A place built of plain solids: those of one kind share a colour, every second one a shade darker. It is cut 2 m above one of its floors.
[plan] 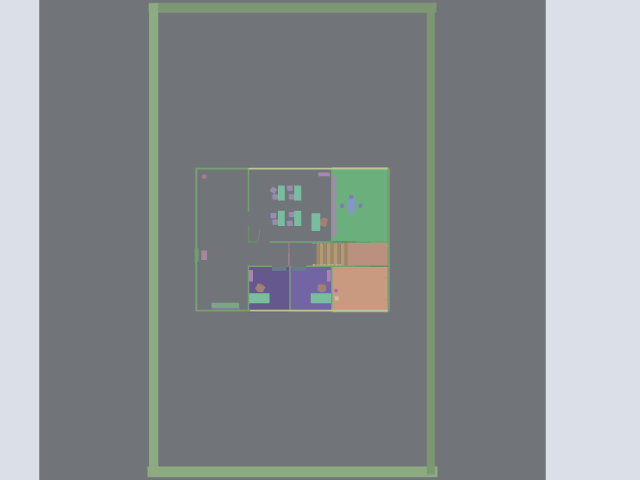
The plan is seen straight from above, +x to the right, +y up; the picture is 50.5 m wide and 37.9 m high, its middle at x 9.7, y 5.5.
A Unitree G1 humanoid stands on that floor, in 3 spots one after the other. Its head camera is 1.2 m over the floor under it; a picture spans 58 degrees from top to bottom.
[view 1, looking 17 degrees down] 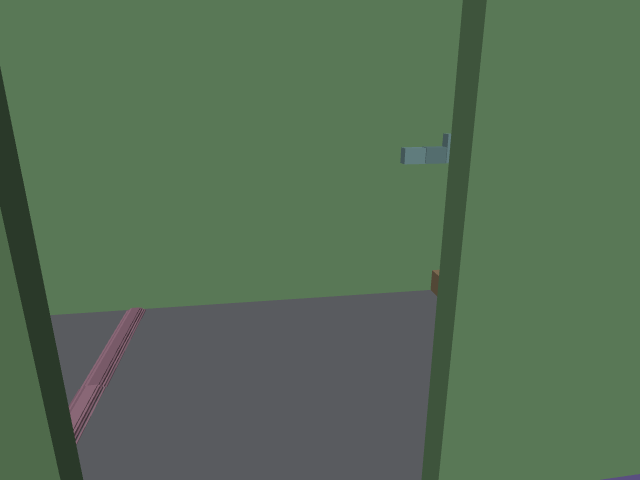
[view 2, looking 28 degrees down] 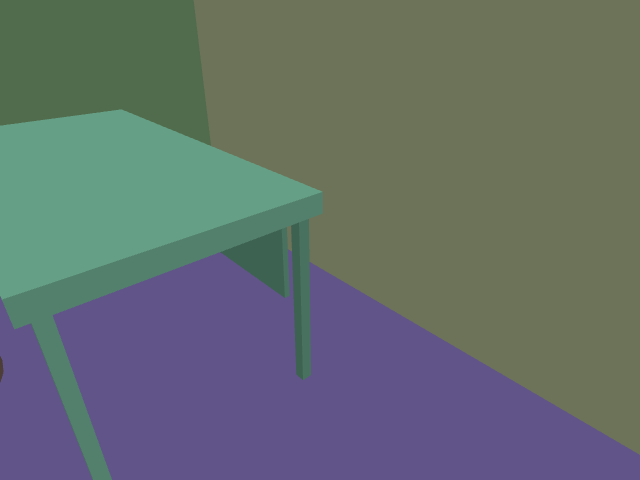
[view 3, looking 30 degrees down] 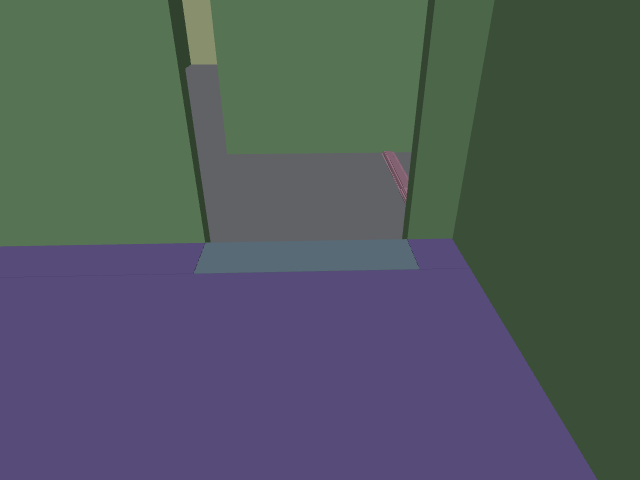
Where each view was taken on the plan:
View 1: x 8.09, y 2.37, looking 81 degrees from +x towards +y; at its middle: wall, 3.09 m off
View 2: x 8.09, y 1.30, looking -42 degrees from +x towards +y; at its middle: glazing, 2.20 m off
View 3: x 6.46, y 1.30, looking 88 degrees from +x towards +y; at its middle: ground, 2.70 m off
